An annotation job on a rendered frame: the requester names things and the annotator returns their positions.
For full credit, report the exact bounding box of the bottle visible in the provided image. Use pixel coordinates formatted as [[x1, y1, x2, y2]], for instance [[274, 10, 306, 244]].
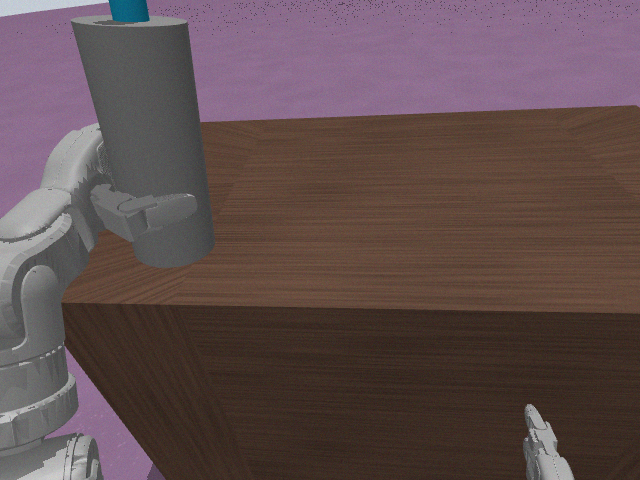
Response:
[[71, 0, 215, 268]]

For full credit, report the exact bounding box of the left robot arm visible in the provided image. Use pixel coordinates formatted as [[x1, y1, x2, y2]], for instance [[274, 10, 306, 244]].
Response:
[[0, 188, 104, 480]]

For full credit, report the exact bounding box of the left robot hand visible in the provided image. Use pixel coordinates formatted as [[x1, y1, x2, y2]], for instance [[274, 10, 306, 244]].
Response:
[[39, 122, 198, 242]]

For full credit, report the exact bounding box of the right robot hand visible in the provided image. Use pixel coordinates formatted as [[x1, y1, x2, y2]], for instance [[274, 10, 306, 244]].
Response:
[[523, 404, 575, 480]]

